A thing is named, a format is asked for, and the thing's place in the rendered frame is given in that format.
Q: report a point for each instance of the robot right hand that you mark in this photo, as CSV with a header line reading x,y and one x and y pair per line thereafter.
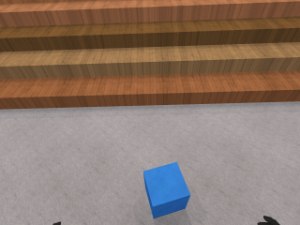
x,y
270,221

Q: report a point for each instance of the carton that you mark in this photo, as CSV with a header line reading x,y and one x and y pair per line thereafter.
x,y
166,189

